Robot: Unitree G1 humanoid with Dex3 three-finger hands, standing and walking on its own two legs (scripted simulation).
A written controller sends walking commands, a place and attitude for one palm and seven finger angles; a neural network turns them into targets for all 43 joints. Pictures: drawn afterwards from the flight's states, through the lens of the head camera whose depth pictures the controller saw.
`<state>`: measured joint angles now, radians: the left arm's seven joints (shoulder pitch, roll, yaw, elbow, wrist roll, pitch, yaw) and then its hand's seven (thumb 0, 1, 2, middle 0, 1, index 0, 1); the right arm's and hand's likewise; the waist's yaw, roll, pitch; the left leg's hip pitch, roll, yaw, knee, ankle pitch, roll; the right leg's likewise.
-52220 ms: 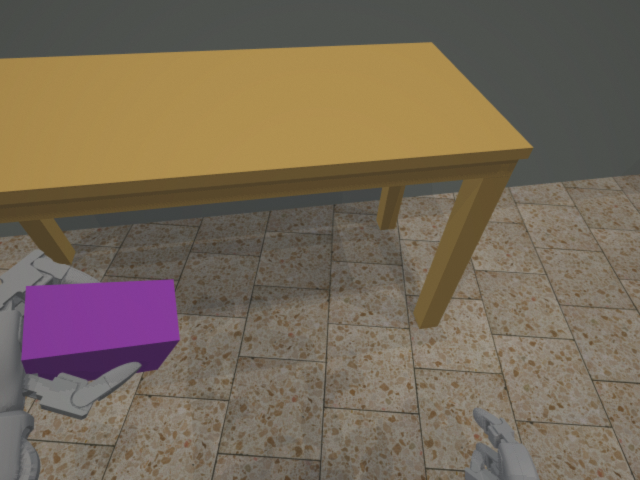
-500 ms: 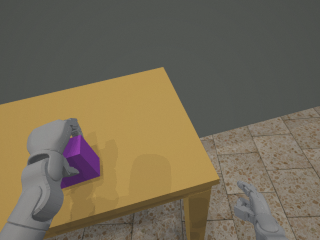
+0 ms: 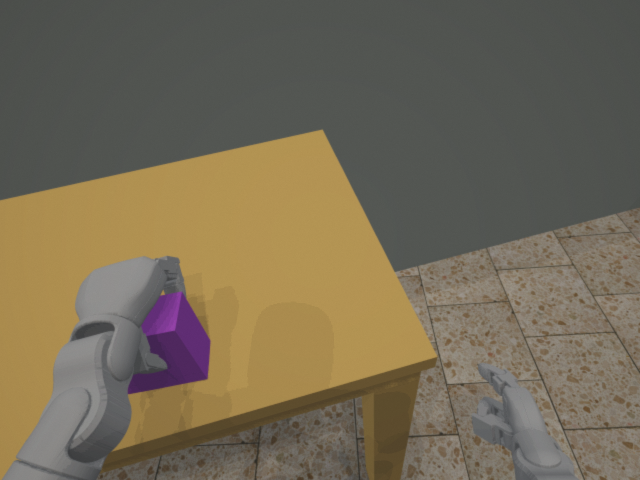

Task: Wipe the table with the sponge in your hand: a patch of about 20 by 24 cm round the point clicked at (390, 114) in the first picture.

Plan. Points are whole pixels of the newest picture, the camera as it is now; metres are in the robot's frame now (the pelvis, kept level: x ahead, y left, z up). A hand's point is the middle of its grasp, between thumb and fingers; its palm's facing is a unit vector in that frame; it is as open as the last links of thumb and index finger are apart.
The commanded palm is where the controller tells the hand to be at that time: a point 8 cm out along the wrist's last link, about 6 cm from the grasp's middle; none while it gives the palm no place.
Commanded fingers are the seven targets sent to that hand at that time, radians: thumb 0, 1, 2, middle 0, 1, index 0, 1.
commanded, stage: lower the sponge onto the table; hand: left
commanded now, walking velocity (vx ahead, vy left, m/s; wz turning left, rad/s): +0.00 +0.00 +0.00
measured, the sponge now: (156, 352) +0.24 +0.26 +0.04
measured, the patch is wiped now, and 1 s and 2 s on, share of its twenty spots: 0.15 0.25 0.45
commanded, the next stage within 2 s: wipe forward along the first lane in 0.82 s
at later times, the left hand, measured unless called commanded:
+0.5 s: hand (149, 309) +0.26 +0.25 +0.11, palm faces +0.01 -0.07 -1.00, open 9.9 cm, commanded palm +0.23 +0.26 +0.19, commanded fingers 0.00 0.10 1.30 -1.20 -1.60 -1.20 -1.60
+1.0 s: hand (151, 308) +0.27 +0.25 +0.10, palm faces +0.04 -0.08 -1.00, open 9.9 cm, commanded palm +0.24 +0.26 +0.17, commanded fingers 0.00 0.10 1.30 -1.20 -1.60 -1.20 -1.60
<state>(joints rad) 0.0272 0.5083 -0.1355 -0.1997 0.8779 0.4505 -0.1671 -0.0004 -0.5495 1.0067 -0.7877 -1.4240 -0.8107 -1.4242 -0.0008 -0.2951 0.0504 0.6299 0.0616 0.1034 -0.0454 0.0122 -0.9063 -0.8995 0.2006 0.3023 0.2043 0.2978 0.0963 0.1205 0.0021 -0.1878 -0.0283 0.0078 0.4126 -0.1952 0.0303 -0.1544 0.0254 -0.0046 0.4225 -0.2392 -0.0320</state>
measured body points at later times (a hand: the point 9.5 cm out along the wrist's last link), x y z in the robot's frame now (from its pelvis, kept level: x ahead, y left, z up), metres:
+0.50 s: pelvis +0.00 +0.00 +0.00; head -0.01 -0.05 +0.45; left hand +0.26 +0.25 +0.17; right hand +0.25 -0.20 -0.08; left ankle +0.02 +0.10 -0.74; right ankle -0.01 -0.10 -0.74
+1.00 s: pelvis +0.00 -0.01 +0.00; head -0.01 -0.05 +0.45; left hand +0.26 +0.25 +0.16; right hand +0.25 -0.21 -0.09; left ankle +0.02 +0.10 -0.74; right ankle -0.01 -0.10 -0.74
